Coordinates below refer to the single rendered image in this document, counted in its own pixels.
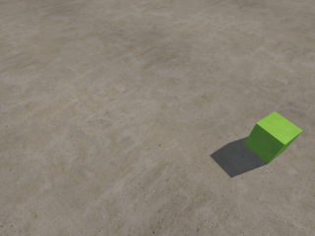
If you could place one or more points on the carton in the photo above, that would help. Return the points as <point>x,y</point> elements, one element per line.
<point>271,136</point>

